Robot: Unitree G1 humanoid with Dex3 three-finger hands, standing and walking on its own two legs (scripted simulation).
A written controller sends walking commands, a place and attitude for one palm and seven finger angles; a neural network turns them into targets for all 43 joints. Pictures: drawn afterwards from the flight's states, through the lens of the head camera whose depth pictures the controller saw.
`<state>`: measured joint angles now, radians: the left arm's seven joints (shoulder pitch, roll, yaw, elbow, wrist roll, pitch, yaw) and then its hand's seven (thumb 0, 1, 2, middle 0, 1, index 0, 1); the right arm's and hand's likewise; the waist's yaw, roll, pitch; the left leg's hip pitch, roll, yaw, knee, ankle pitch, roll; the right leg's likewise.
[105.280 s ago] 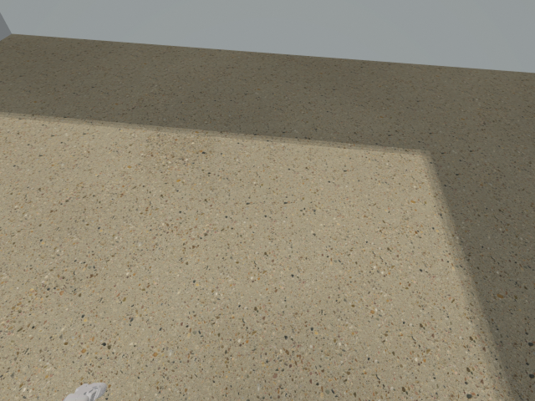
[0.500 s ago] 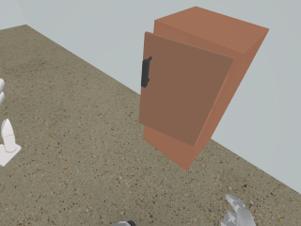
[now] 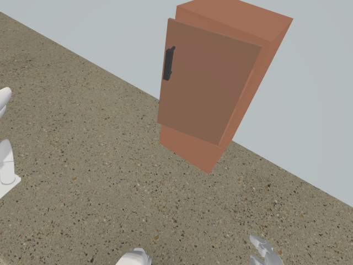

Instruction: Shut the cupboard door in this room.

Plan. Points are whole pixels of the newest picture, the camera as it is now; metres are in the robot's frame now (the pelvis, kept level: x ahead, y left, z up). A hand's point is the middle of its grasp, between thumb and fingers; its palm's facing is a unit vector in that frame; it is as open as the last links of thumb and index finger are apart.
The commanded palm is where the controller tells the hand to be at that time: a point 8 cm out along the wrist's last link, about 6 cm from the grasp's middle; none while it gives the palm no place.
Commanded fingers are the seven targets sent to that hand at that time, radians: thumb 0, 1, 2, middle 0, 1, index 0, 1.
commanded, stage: stop stepping back and stand still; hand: left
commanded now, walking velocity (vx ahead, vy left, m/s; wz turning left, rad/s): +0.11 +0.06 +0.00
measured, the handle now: (169, 63) +0.92 +0.10 -0.01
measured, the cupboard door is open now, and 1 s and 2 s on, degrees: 13 13 13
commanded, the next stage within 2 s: let the arm hang, fingers relaxed in 0.46 s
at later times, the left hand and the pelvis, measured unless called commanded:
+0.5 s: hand out of the picture +0.13 +0.33 +0.19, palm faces +0.50 -0.73 -0.47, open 7.4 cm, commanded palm +0.07 +0.36 +0.19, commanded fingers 0.00 0.90 0.90 -0.20 -0.30 -0.20 -0.30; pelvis -0.05 +0.05 +0.00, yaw +3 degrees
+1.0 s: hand out of the picture -0.02 +0.25 -0.16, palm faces +0.14 -0.97 -0.20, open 6.9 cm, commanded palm none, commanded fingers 0.00 0.90 0.90 -0.20 -0.30 -0.20 -0.30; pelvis -0.04 +0.06 +0.01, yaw +7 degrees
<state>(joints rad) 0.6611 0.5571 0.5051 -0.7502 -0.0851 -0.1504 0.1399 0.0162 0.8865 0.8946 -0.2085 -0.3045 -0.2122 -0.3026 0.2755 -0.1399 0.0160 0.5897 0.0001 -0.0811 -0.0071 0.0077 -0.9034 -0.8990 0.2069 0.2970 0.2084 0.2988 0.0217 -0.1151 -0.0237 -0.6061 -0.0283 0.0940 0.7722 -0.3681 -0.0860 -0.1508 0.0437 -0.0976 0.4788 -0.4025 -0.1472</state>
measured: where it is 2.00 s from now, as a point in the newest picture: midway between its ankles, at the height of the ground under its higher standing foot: outside the picture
